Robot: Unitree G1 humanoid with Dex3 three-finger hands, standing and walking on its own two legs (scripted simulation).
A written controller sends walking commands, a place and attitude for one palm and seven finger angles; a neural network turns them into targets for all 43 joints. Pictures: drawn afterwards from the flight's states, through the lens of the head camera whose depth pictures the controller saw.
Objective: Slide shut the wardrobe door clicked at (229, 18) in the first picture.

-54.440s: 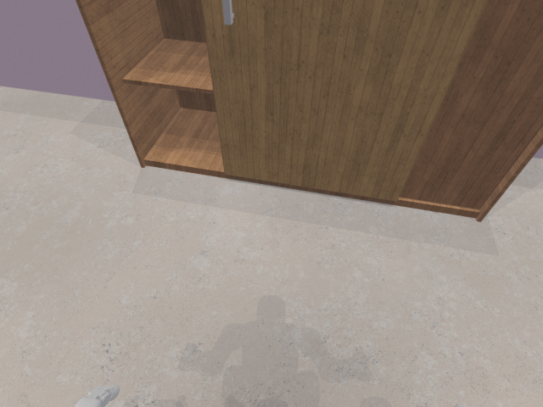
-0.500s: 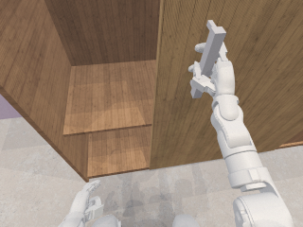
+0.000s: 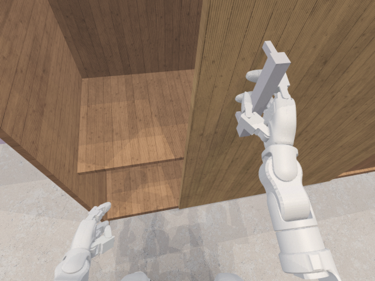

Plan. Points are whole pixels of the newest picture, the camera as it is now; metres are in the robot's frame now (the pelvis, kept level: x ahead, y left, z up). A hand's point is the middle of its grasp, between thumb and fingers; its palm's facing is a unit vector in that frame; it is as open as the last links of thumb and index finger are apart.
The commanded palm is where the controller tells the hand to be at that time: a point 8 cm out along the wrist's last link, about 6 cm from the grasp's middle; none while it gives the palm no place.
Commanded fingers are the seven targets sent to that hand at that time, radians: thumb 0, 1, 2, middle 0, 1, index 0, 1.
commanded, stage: step sideways, sliding the door along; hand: right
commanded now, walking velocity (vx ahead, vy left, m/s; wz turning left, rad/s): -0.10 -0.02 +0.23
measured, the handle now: (254, 94) +0.42 -0.14 +0.15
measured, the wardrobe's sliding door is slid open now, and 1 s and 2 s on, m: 0.35 0.26 0.20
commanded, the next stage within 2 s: none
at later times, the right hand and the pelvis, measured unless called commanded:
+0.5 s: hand (212, 123) +0.36 -0.05 +0.14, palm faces -0.11 +0.99 -0.03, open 6.3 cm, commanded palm +0.34 -0.04 +0.15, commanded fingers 0.00 -0.90 -0.90 0.45 1.40 0.45 1.40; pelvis +0.01 -0.02 -0.01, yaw +4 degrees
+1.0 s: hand (197, 124) +0.36 -0.03 +0.14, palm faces -0.03 +1.00 -0.04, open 6.3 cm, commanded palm +0.33 -0.01 +0.15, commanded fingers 0.00 -0.90 -0.90 0.45 1.40 0.45 1.40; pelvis -0.03 +0.04 -0.01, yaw +5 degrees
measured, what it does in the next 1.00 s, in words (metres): stands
